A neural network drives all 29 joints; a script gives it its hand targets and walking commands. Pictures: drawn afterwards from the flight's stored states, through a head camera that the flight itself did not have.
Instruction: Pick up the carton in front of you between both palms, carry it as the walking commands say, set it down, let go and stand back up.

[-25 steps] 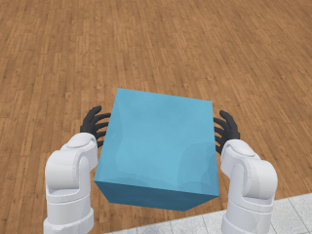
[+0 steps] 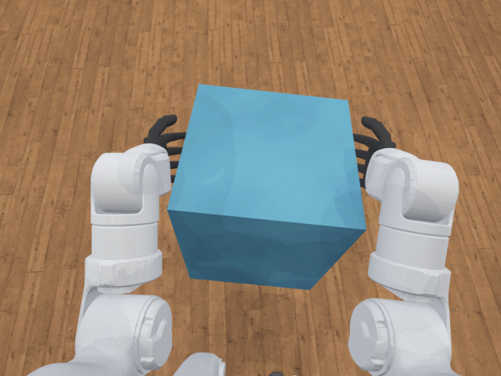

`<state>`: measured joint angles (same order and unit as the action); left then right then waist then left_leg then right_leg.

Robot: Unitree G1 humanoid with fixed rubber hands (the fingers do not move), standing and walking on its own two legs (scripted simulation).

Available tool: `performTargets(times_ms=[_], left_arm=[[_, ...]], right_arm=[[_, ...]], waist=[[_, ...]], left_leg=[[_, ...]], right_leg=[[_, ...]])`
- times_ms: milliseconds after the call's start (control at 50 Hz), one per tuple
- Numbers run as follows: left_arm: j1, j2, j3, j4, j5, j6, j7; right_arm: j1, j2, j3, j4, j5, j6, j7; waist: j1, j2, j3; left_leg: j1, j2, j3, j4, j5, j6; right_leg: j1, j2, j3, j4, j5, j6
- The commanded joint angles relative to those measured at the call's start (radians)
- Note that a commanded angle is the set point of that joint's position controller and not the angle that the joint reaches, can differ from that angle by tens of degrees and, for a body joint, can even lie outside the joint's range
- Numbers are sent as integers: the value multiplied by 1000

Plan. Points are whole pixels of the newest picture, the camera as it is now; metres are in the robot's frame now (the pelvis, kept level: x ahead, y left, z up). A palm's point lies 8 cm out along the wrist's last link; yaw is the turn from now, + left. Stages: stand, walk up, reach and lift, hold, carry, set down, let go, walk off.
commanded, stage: carry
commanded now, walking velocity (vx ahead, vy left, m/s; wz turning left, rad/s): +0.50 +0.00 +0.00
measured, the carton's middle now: (260, 198) +0.39 +0.02 +0.04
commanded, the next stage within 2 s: none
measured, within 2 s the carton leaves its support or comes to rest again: neither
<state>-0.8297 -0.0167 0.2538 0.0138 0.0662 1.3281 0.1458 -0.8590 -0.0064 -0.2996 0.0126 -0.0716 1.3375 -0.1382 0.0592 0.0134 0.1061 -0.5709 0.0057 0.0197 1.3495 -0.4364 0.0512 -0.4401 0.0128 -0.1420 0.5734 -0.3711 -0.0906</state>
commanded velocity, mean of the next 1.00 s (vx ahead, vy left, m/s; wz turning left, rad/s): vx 0.50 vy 0.00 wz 0.00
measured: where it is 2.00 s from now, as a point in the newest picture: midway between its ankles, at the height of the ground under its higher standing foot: (284, 94)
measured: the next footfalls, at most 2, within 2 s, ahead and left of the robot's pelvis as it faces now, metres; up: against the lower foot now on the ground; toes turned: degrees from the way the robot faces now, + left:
left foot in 0.22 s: +0.34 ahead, +0.11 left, +0.05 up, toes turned +5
right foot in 0.58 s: +0.60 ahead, -0.10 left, +0.08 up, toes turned -7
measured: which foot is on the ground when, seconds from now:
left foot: up 0.00-0.20, down 0.22-0.58, up 0.60-0.96, down 0.98-1.00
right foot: down 0.00-0.22, up 0.24-0.56, down 0.58-1.00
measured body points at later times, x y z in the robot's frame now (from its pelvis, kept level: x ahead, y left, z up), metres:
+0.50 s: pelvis +0.35 +0.02 +0.06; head +0.42 +0.01 +0.50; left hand +0.77 +0.12 +0.20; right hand +0.73 -0.19 +0.20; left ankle +0.30 +0.10 -0.68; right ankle +0.43 -0.10 -0.61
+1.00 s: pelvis +0.69 -0.01 +0.09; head +0.72 -0.02 +0.54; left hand +1.08 +0.15 +0.25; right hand +1.09 -0.16 +0.25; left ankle +0.82 +0.07 -0.60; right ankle +0.56 -0.09 -0.63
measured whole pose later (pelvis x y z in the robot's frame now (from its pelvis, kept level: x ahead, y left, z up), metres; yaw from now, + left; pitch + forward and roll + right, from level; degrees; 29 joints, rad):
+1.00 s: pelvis +0.69 -0.01 +0.09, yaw -1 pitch +4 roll +3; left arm -0.87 0.02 0.27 0.11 0.05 1.33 0.16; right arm -0.88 0.02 -0.29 0.11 -0.14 1.32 -0.12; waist 0.03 -0.05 -0.01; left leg -0.63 -0.03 0.17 0.74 -0.34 0.10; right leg -0.13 -0.05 -0.09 0.56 -0.59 -0.02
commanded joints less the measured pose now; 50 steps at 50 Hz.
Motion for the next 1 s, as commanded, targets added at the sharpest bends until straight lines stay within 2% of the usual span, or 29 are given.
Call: performTargets(times_ms=[0,60,140,160,180,200,220,240,260,300,320,360,420,500,520,540,560,580,600,620,660,680,720,800,900,920,940,960,980], left_arm=[[-823,-1083,-637,-319,-494,-37,-225],[-749,-1027,-690,-400,-484,-44,-216],[-695,-949,-757,-394,-492,-35,-233],[-674,-935,-759,-361,-491,-30,-239],[-661,-927,-755,-325,-488,-24,-244],[-661,-918,-752,-293,-480,-21,-250],[-656,-919,-744,-263,-469,-16,-256],[-666,-920,-721,-241,-456,-11,-265],[-684,-926,-702,-201,-434,-14,-264],[-675,-944,-665,-175,-400,-25,-254],[-656,-950,-640,-156,-378,-31,-246],[-626,-944,-614,-140,-335,-40,-226],[-595,-898,-578,-123,-274,-49,-199],[-601,-852,-574,-80,-252,-32,-185],[-617,-855,-577,-66,-263,-24,-189],[-629,-866,-578,-43,-275,-18,-195],[-614,-868,-572,-2,-291,-13,-201],[-613,-869,-576,15,-308,-14,-209],[-656,-904,-590,17,-342,-16,-218],[-691,-951,-593,2,-384,-8,-228],[-814,-1042,-632,-75,-481,-6,-251],[-873,-1082,-647,-112,-520,-6,-258],[-945,-1122,-652,-158,-570,-10,-265],[-940,-1104,-633,-147,-580,-2,-269],[-827,-1074,-594,-10,-525,8,-281],[-805,-1077,-587,18,-513,7,-284],[-798,-1081,-581,33,-501,5,-287],[-801,-1084,-578,38,-489,3,-288],[-814,-1077,-572,36,-476,1,-288]], right_arm=[[-650,1051,608,-171,357,-36,183],[-558,991,651,-244,317,-52,166],[-531,906,717,-277,315,-54,171],[-537,893,729,-261,321,-49,176],[-530,893,737,-226,326,-45,183],[-508,895,739,-189,336,-42,192],[-504,891,735,-167,351,-43,202],[-494,919,737,-114,359,-47,210],[-518,958,753,-121,389,-43,224],[-608,1058,788,-157,471,-45,248],[-659,1095,803,-181,505,-47,256],[-713,1129,808,-200,546,-54,264],[-744,1115,789,-208,568,-52,272],[-716,1056,750,-108,551,-33,280],[-705,1047,738,-73,545,-28,283],[-693,1041,724,-41,537,-22,283],[-684,1026,705,-9,520,-17,283],[-697,1020,682,5,504,-11,281],[-721,1021,658,-1,498,-4,280],[-730,1023,647,36,466,-1,273],[-694,1036,593,55,417,-5,255],[-683,1032,564,51,393,-8,243],[-681,1013,534,24,349,-10,217],[-658,954,523,12,289,-13,178],[-615,972,560,88,289,-3,186],[-627,989,571,100,301,-3,192],[-639,1009,580,110,317,-6,199],[-634,1026,583,124,334,-12,207],[-633,1040,585,118,355,-18,217]], waist=[[13,-100,-681],[31,-103,-677],[10,-146,-601],[-20,-167,-616],[-88,-166,-661],[-160,-122,-751],[-181,85,-884],[-207,346,-877],[-180,260,-803],[-178,54,-668],[-176,18,-645],[-158,31,-638],[-152,64,-601],[-115,151,-528],[-80,172,-541],[-23,143,-573],[28,53,-645],[49,-144,-755],[34,-334,-742],[29,-225,-671],[33,-33,-610],[20,-18,-613],[3,-65,-620],[12,-87,-588],[15,-150,-525],[-9,-173,-540],[-65,-182,-575],[-138,-151,-655],[-198,-51,-759]], left_leg=[[-290,33,-17,-20,2,10],[-344,38,28,-157,-28,3],[-71,-28,143,-541,93,5],[85,-77,202,-616,77,19],[298,-123,249,-702,149,40],[579,-85,187,-764,217,62],[878,202,-284,-800,135,182],[1006,350,-710,-964,299,332],[1009,339,-678,-931,410,335],[956,289,-466,-838,675,257],[933,269,-403,-853,671,217],[914,256,-325,-886,600,167],[856,255,-242,-929,584,180],[591,187,-42,-993,513,117],[534,199,-19,-945,615,103],[465,192,51,-810,746,73],[360,142,101,-614,742,36],[130,73,87,-325,421,-20],[-89,-74,27,-121,-109,-42],[-178,-38,-60,44,-100,-21],[-258,5,-55,105,-32,7],[-256,21,-58,54,4,15],[-238,23,-31,-20,42,16],[-299,31,30,-167,32,3],[-72,-24,163,-541,79,22],[54,-65,205,-592,69,38],[223,-110,246,-652,94,55],[485,-119,228,-732,149,78],[779,34,-39,-790,17,132]], right_leg=[[765,-295,395,-121,457,-130],[813,-281,331,-119,510,-150],[622,-198,154,-128,685,-107],[559,-188,97,-68,860,-83],[494,-177,35,73,1028,-49],[365,-157,26,247,919,-5],[96,-107,82,499,482,52],[-187,94,112,757,-167,84],[-316,48,192,917,-176,60],[-450,-5,174,913,-114,41],[-466,-16,176,857,-94,36],[-441,-32,159,730,-72,35],[-418,-25,98,541,-89,52],[-85,19,-26,133,42,49],[56,56,-75,101,73,39],[247,84,-105,37,130,19],[485,85,-79,16,100,3],[706,-205,412,-92,-191,-107],[780,-354,860,-266,-82,-216],[740,-351,825,-229,70,-226],[673,-303,595,-113,437,-181],[653,-279,523,-115,430,-143],[635,-267,466,-152,346,-112],[646,-274,383,-203,362,-148],[525,-220,189,-221,551,-100],[486,-213,139,-170,712,-79],[445,-203,79,-46,896,-50],[352,-178,25,140,960,-11],[129,-145,49,362,678,27]])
